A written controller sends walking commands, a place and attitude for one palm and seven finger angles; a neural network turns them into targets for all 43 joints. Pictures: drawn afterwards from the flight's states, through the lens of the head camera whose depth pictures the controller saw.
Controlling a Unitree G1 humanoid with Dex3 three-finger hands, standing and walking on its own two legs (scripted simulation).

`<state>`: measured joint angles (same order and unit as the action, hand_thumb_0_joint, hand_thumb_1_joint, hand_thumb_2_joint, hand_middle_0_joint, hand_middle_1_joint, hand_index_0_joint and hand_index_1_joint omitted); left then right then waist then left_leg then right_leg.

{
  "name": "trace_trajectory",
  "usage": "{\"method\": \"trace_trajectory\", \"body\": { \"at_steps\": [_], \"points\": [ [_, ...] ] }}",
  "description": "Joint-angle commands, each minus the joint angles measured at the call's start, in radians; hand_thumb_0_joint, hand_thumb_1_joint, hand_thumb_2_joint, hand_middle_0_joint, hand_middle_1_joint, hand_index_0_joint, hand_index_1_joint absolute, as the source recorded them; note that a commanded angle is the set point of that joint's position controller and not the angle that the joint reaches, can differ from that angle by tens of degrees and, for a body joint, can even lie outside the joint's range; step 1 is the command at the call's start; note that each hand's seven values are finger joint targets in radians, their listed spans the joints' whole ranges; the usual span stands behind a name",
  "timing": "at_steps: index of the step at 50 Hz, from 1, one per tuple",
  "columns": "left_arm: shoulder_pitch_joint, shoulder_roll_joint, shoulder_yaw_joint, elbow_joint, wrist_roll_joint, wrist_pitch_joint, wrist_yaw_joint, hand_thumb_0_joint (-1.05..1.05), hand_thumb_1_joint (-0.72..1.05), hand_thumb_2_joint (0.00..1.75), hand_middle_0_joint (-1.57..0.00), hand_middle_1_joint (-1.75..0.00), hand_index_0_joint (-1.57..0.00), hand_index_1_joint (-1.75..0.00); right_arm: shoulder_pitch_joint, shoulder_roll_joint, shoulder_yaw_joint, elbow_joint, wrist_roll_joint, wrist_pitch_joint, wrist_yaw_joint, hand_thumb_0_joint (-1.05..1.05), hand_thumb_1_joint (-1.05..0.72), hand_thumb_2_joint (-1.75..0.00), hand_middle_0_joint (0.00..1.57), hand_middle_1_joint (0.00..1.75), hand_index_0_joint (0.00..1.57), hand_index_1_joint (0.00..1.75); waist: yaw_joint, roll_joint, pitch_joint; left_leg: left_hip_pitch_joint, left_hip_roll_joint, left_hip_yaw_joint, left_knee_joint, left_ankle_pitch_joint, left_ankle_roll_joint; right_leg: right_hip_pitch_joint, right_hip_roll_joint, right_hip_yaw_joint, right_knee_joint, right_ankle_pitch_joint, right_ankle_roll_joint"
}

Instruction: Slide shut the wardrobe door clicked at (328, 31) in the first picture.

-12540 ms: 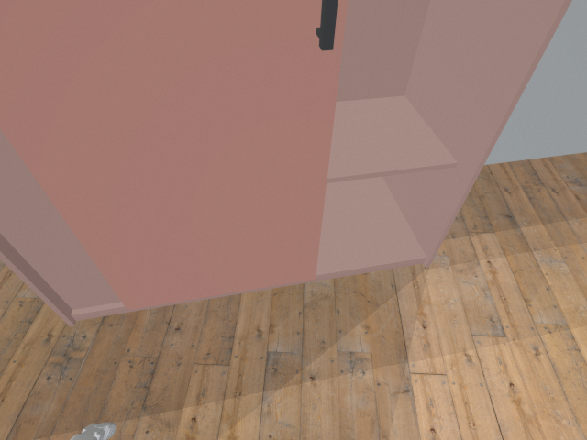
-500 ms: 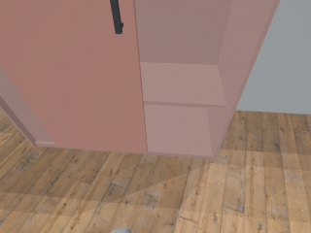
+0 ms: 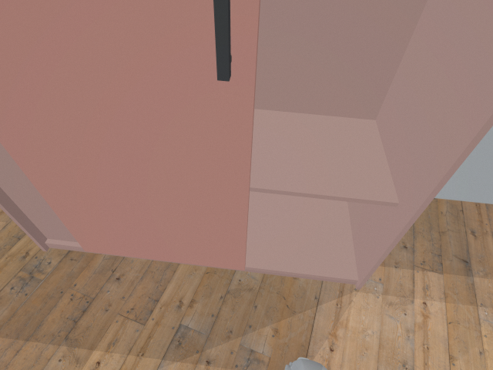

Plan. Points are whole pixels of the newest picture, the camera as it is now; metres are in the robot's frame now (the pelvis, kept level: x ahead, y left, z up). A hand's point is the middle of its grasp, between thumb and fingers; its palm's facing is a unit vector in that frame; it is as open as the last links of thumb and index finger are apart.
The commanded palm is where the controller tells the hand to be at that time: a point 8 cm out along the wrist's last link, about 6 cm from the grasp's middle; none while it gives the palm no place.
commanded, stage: take the last steps up to it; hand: left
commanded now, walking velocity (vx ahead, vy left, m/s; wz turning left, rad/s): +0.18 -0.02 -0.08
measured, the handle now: (225, 31) +0.58 +0.09 +0.26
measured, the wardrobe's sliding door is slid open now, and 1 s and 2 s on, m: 0.48 0.48 0.48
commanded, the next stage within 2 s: come to a stop and stand still in 0.06 s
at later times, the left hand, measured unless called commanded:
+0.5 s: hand (159, 349) +0.19 +0.18 -0.16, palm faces +0.01 -0.97 -0.26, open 7.3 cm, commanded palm none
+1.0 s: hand out of the picture +0.10 +0.23 -0.18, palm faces -0.01 -0.98 -0.20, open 7.4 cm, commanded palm none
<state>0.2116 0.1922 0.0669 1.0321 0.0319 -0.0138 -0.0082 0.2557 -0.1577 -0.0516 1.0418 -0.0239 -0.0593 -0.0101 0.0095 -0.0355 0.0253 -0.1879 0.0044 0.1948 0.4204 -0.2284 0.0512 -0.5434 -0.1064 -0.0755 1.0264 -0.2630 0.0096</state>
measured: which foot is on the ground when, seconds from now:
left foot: down 0.00-0.20, up 0.22-0.60, down 0.62-1.00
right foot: up 0.00-0.16, down 0.18-0.62, up 0.64-1.00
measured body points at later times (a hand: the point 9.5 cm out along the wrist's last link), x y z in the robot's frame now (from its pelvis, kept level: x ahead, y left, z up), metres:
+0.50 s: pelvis +0.12 -0.01 +0.00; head +0.17 -0.03 +0.45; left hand +0.19 +0.23 -0.14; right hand +0.17 -0.25 -0.16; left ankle +0.11 +0.12 -0.69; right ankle +0.13 -0.12 -0.74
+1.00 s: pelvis +0.09 +0.03 +0.01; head +0.12 +0.06 +0.46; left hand +0.10 +0.29 -0.16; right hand +0.12 -0.21 -0.13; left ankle +0.13 +0.13 -0.74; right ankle +0.01 -0.14 -0.67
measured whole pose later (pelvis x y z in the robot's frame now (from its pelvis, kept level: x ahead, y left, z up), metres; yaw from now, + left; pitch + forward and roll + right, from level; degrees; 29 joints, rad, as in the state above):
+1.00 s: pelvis +0.09 +0.03 +0.01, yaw -2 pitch +0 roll -2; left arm 0.28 0.25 0.06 1.07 0.02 0.08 0.01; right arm 0.24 -0.14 -0.03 1.02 -0.02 0.02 -0.04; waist -0.01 -0.04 0.04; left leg -0.23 0.05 0.08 0.37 -0.15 0.03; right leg -0.32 -0.01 0.05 0.95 -0.40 0.05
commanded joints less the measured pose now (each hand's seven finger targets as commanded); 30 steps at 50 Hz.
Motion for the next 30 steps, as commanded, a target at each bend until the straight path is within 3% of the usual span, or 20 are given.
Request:
{"method": "trace_trajectory", "body": {
  "at_steps": [1,4,6,7,8,9,10,11,13,15,19,22,25,27,29,30],
  "points": [
    [0.034,0.001,-0.001,-0.059,-0.003,0.002,-0.003,0.00,0.90,0.90,-0.20,-0.30,-0.20,-0.30,0.073,-0.126,-0.021,-0.033,0.000,-0.012,-0.005,0.00,-0.90,-0.90,0.20,0.30,0.20,0.30,-0.006,0.111,0.066,-0.040,0.296,-0.198,-0.258,0.071,0.126,0.047,-0.016,0.030,-0.185,0.025,0.000],
    [-0.023,0.004,-0.005,-0.090,-0.004,-0.010,-0.003,0.00,0.90,0.90,-0.20,-0.30,-0.20,-0.30,0.106,-0.137,-0.021,-0.018,-0.005,-0.004,-0.004,0.00,-0.90,-0.90,0.20,0.30,0.20,0.30,-0.025,0.103,0.066,0.006,0.302,-0.198,-0.200,0.165,0.131,0.095,0.021,0.002,-0.303,-0.007,-0.014],
    [0.007,0.008,-0.005,-0.083,-0.003,-0.018,-0.001,0.00,0.90,0.90,-0.20,-0.30,-0.20,-0.30,0.108,-0.139,-0.020,-0.008,-0.005,0.004,-0.006,0.00,-0.90,-0.90,0.20,0.30,0.20,0.30,-0.011,0.095,0.036,0.024,0.282,-0.165,-0.109,0.213,0.103,0.199,0.054,-0.030,-0.421,0.020,-0.021],
    [0.065,0.018,-0.002,-0.063,-0.002,-0.025,0.000,0.00,0.90,0.90,-0.20,-0.30,-0.20,-0.30,0.106,-0.133,-0.016,-0.003,-0.002,0.008,-0.005,0.00,-0.90,-0.90,0.20,0.30,0.20,0.30,0.015,0.068,0.014,0.008,0.246,-0.131,-0.028,0.215,0.070,0.300,0.078,-0.054,-0.508,0.078,-0.026],
    [0.131,0.064,0.006,-0.039,-0.001,-0.038,0.007,0.00,0.90,0.90,-0.20,-0.30,-0.20,-0.30,0.122,-0.106,-0.008,0.002,0.007,0.005,-0.002,0.00,-0.90,-0.90,0.20,0.30,0.20,0.30,0.042,-0.019,-0.017,-0.079,0.185,-0.098,0.116,0.207,0.029,0.462,0.043,0.021,-0.581,0.138,-0.048],
    [0.225,0.139,0.021,-0.010,0.002,-0.053,0.020,0.00,0.90,0.90,-0.20,-0.30,-0.20,-0.30,0.138,-0.055,0.004,-0.012,0.017,-0.001,0.000,0.00,-0.90,-0.90,0.20,0.30,0.20,0.30,0.066,-0.195,-0.087,-0.264,0.078,-0.016,0.319,-0.006,-0.033,0.643,-0.180,0.306,-0.620,0.379,-0.130],
    [0.266,0.186,0.016,-0.003,-0.017,-0.051,0.026,0.00,0.90,0.90,-0.20,-0.30,-0.20,-0.30,0.122,-0.066,0.009,-0.031,0.021,0.007,-0.006,0.00,-0.90,-0.90,0.20,0.30,0.20,0.30,0.066,-0.180,-0.117,-0.273,0.030,-0.063,0.477,-0.387,-0.065,0.623,-0.325,0.416,-0.679,0.670,-0.241],
    [0.192,0.167,0.010,-0.004,-0.019,-0.057,0.034,0.00,0.90,0.90,-0.20,-0.30,-0.20,-0.30,0.106,-0.066,0.009,-0.017,0.021,0.022,-0.014,0.00,-0.90,-0.90,0.20,0.30,0.20,0.30,0.043,-0.168,-0.147,-0.240,0.059,-0.163,0.526,-0.390,-0.071,0.561,-0.302,0.379,-0.662,0.866,-0.249],
    [0.066,0.124,-0.004,-0.024,-0.015,-0.043,0.052,0.00,0.90,0.90,-0.20,-0.30,-0.20,-0.30,0.098,-0.051,0.011,0.008,0.029,0.047,-0.022,0.00,-0.90,-0.90,0.20,0.30,0.20,0.30,0.002,-0.046,-0.094,-0.214,0.080,-0.197,0.515,-0.324,-0.084,0.479,-0.264,0.251,-0.627,0.970,-0.235],
    [0.028,0.128,-0.003,-0.031,-0.011,-0.026,0.059,0.00,0.90,0.90,-0.20,-0.30,-0.20,-0.30,0.089,-0.034,0.011,0.014,0.029,0.076,-0.022,0.00,-0.90,-0.90,0.20,0.30,0.20,0.30,-0.006,-0.022,-0.088,-0.184,0.062,-0.183,0.469,-0.294,-0.095,0.437,-0.232,0.174,-0.625,0.954,-0.211],
    [0.021,0.148,0.012,-0.040,-0.008,0.001,0.061,0.00,0.90,0.90,-0.20,-0.30,-0.20,-0.30,0.050,-0.057,-0.009,-0.019,0.017,0.110,-0.015,0.00,-0.90,-0.90,0.20,0.30,0.20,0.30,0.005,-0.090,-0.065,-0.235,0.019,-0.171,0.537,-0.241,-0.114,0.423,-0.220,0.149,-0.628,0.946,-0.205],
    [-0.014,0.165,0.017,-0.063,-0.004,0.012,0.061,0.00,0.90,0.90,-0.20,-0.30,-0.20,-0.30,0.019,-0.079,-0.018,-0.046,0.016,0.117,-0.009,0.00,-0.90,-0.90,0.20,0.30,0.20,0.30,-0.001,-0.126,-0.084,-0.241,0.016,-0.182,0.539,-0.216,-0.120,0.428,-0.208,0.129,-0.632,0.850,-0.202],
    [-0.029,0.173,0.022,-0.079,0.003,0.020,0.060,0.00,0.90,0.90,-0.20,-0.30,-0.20,-0.30,-0.011,-0.077,-0.017,-0.069,0.019,0.109,-0.004,0.00,-0.90,-0.90,0.20,0.30,0.20,0.30,0.002,-0.154,-0.093,-0.197,0.016,-0.170,0.427,-0.202,-0.113,0.413,-0.187,0.124,-0.626,0.725,-0.195],
    [-0.026,0.180,0.022,-0.078,0.002,0.023,0.059,0.00,0.90,0.90,-0.20,-0.30,-0.20,-0.30,0.007,-0.080,-0.014,-0.073,0.019,0.098,-0.005,0.00,-0.90,-0.90,0.20,0.30,0.20,0.30,-0.010,-0.160,-0.111,-0.141,0.011,-0.153,0.268,-0.136,-0.109,0.425,-0.160,0.126,-0.592,0.649,-0.175],
    [-0.029,0.163,0.018,-0.070,-0.009,0.029,0.058,0.00,0.90,0.90,-0.20,-0.30,-0.20,-0.30,0.066,-0.082,-0.012,-0.050,0.017,0.083,-0.005,0.00,-0.90,-0.90,0.20,0.30,0.20,0.30,-0.041,-0.118,-0.117,0.023,0.026,-0.144,0.025,0.108,-0.100,0.346,-0.112,0.103,-0.516,0.431,-0.106],
    [0.015,0.115,0.006,-0.073,-0.016,0.035,0.055,0.00,0.90,0.90,-0.20,-0.30,-0.20,-0.30,0.065,-0.132,-0.016,-0.053,0.011,0.071,-0.006,0.00,-0.90,-0.90,0.20,0.30,0.20,0.30,-0.030,0.044,-0.120,0.105,0.136,-0.237,-0.045,0.284,-0.071,0.259,-0.038,0.069,-0.423,0.189,-0.056]
  ]
}}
